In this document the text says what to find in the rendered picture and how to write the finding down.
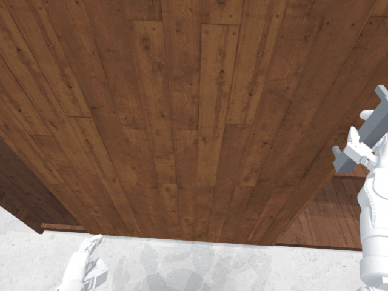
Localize wardrobe door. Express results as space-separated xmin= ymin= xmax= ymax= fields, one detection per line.
xmin=0 ymin=137 xmax=81 ymax=226
xmin=0 ymin=0 xmax=388 ymax=246

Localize right robot forearm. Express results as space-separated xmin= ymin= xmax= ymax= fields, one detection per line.
xmin=358 ymin=168 xmax=388 ymax=291

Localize robot left hand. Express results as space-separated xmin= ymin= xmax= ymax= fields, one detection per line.
xmin=61 ymin=234 xmax=109 ymax=291

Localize handle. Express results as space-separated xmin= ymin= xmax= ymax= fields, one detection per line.
xmin=332 ymin=85 xmax=388 ymax=173

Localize robot right hand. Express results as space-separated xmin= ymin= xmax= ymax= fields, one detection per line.
xmin=344 ymin=110 xmax=388 ymax=171

